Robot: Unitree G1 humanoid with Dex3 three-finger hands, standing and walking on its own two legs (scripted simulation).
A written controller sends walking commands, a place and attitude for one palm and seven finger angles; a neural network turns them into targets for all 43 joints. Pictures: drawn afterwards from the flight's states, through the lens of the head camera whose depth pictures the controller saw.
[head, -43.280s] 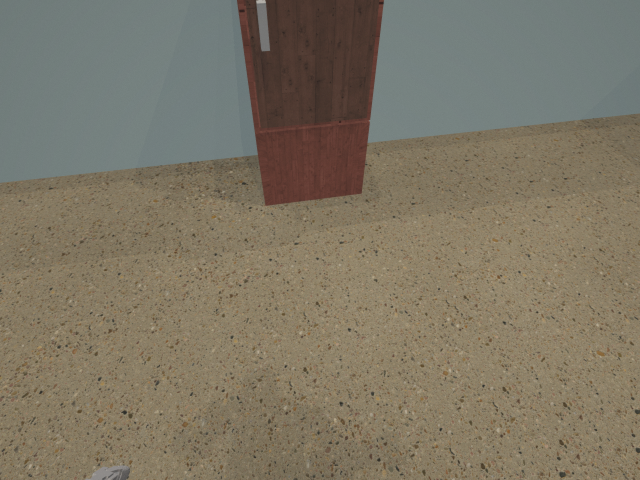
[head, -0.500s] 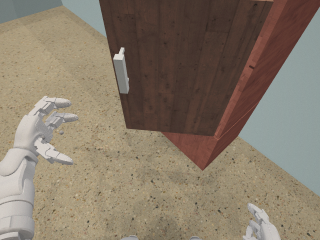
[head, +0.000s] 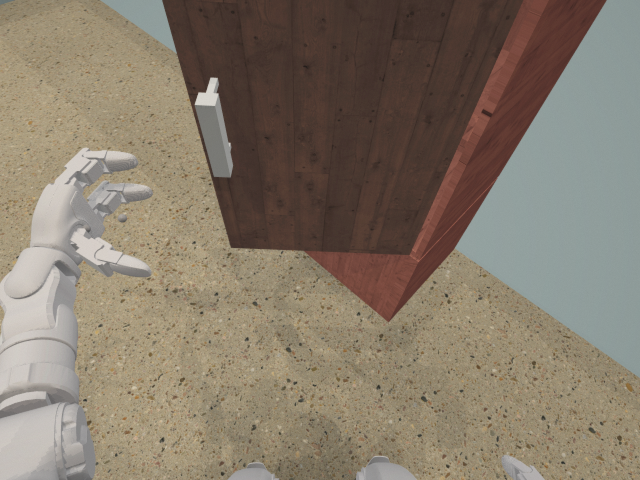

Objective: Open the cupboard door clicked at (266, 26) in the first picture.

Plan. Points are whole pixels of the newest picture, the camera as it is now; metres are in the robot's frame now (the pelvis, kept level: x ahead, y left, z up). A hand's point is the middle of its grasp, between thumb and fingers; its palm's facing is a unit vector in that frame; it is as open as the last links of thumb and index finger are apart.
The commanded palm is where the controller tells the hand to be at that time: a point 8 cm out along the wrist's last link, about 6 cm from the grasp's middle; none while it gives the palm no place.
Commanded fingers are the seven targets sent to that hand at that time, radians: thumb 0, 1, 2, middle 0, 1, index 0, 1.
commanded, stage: move the hooked fingers beside the handle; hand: left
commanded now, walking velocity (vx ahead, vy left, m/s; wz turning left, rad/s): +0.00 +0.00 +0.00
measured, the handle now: (218, 128) +0.58 +0.16 +0.07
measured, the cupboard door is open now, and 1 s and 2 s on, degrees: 42 42 42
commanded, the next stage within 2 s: slide the fingers in behind the handle in 1.66 s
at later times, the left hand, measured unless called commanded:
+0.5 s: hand (153, 176) +0.47 +0.23 +0.08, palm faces -0.03 -1.00 +0.00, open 14.0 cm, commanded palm +0.46 +0.28 +0.08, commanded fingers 0.00 -0.50 0.30 -0.30 -1.20 -0.30 -1.20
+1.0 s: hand (170, 143) +0.54 +0.22 +0.08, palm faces -0.02 -1.00 +0.00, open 14.0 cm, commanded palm +0.51 +0.27 +0.07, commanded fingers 0.00 -0.50 0.30 -0.30 -1.20 -0.30 -1.20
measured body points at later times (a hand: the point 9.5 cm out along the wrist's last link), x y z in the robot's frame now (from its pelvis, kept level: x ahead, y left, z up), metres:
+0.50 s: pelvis +0.00 +0.00 -0.01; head +0.10 +0.02 +0.43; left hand +0.47 +0.28 +0.08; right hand +0.03 -0.27 -0.12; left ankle -0.01 +0.11 -0.70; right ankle +0.03 -0.12 -0.70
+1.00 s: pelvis +0.01 +0.00 -0.02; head +0.15 +0.02 +0.41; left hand +0.53 +0.27 +0.08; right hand -0.03 -0.26 -0.11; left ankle -0.01 +0.11 -0.70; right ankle +0.03 -0.12 -0.70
